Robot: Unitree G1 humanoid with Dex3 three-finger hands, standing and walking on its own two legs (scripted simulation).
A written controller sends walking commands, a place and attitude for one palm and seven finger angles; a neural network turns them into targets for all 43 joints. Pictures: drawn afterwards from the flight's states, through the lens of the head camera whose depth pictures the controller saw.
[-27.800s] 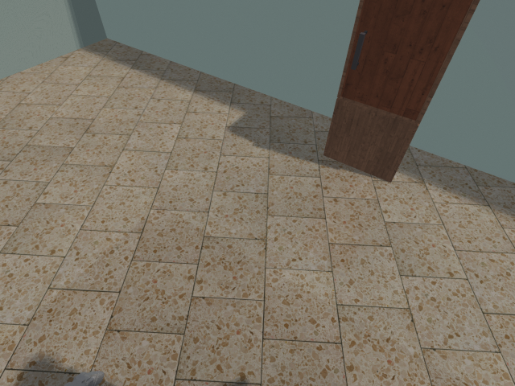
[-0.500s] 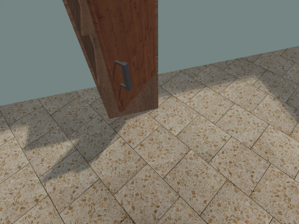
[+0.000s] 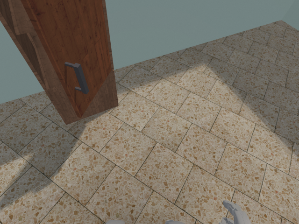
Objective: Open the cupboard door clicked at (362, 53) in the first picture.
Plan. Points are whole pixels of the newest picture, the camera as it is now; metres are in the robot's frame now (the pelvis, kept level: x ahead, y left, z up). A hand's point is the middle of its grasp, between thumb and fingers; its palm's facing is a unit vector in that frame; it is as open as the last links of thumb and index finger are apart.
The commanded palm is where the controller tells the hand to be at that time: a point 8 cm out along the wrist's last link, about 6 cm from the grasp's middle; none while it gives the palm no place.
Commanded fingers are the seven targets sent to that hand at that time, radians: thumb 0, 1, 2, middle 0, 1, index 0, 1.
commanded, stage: walk to a spot facing it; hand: left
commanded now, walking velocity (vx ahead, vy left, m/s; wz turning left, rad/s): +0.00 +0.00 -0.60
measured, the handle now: (77, 78) +0.61 +0.35 -0.09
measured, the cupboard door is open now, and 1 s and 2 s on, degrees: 45 45 45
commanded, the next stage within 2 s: none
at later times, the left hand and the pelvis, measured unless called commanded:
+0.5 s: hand (113, 198) +0.19 +0.12 -0.14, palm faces -0.32 -0.91 -0.27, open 7.3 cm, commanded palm none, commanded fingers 0.00 0.90 0.90 -0.20 -0.30 -0.20 -0.30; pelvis +0.03 -0.04 +0.01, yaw -19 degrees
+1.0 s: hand (142, 144) +0.38 +0.05 -0.16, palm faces -0.56 -0.81 -0.17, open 7.4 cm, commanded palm none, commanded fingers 0.00 0.90 0.90 -0.20 -0.30 -0.20 -0.30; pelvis +0.21 -0.07 +0.02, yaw -36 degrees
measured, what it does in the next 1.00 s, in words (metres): walks ahead, turning right: right foot, then left foot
